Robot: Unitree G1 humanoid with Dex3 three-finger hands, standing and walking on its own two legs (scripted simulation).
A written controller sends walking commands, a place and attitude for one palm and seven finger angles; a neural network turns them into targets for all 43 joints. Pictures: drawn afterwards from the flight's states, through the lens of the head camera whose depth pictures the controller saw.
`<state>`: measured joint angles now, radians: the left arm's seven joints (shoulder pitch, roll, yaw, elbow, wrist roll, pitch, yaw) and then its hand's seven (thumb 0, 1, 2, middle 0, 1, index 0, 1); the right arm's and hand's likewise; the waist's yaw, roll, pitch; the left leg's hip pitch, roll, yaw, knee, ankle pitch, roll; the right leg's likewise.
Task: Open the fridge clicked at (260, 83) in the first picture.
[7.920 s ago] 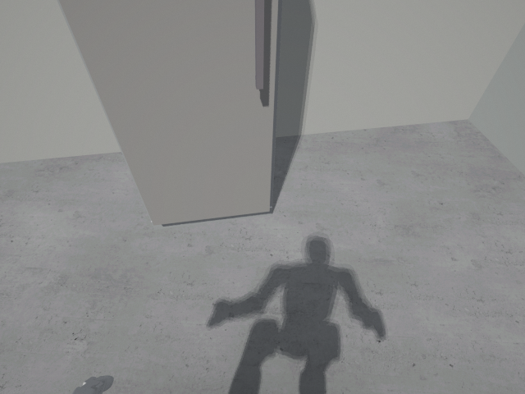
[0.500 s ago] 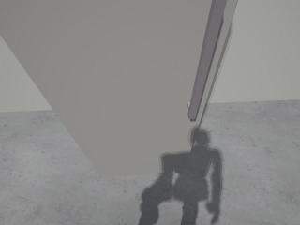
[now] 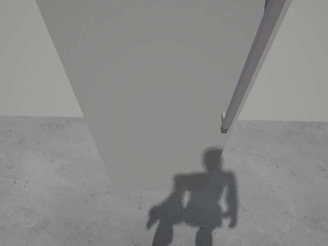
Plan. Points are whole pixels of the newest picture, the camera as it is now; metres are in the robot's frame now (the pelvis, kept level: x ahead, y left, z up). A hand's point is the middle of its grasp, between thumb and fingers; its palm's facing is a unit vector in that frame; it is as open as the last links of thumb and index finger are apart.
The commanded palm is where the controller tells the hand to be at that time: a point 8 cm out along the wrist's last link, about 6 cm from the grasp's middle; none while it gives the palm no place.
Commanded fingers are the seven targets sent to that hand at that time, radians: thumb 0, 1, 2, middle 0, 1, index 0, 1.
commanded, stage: come to a stop and stand still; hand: right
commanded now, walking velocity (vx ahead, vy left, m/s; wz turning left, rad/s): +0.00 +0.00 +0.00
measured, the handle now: (243, 73) +0.50 -0.16 +0.18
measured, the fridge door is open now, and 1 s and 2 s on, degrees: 0 0 0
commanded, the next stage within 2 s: look again from close up in 0.92 s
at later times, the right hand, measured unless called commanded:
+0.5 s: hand out of the picture -0.04 -0.18 -0.17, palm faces +0.03 +0.98 -0.17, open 7.4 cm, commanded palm none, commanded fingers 0.00 -0.90 -0.90 0.20 0.30 0.20 0.30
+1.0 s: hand out of the picture -0.02 -0.22 -0.16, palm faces +0.02 +0.98 -0.19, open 7.4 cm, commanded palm none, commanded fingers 0.00 -0.90 -0.90 0.20 0.30 0.20 0.30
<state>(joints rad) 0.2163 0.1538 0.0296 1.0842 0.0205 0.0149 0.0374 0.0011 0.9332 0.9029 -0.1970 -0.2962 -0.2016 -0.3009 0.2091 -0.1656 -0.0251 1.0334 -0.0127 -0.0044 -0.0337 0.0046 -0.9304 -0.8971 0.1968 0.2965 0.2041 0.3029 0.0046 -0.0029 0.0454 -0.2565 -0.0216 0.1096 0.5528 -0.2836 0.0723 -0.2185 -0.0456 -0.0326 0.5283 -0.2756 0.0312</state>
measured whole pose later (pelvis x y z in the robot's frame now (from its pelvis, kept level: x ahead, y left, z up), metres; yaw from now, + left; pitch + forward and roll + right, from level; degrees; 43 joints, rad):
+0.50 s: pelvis -0.02 -0.02 +0.00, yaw +0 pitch -1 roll +2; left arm 0.35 0.14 0.01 1.07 0.02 0.00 0.02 0.00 0.91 0.90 -0.20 -0.30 -0.20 -0.30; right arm 0.34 -0.11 0.00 1.11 -0.02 -0.02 -0.03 0.01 -0.90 -0.90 0.20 0.30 0.21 0.30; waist 0.02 -0.05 0.02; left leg -0.26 -0.03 0.12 0.48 -0.21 0.06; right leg -0.25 -0.04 -0.03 0.57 -0.30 0.00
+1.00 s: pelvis -0.01 -0.05 +0.01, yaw +1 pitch -1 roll +0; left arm 0.29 0.16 -0.01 1.09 0.02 -0.03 0.02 0.00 0.91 0.90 -0.20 -0.30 -0.20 -0.30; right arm 0.30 -0.14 0.01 1.10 -0.01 -0.01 -0.03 0.01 -0.91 -0.90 0.19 0.30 0.20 0.30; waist -0.01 -0.01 0.03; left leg -0.23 0.04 0.06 0.46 -0.20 0.00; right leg -0.16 0.04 -0.08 0.42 -0.24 -0.05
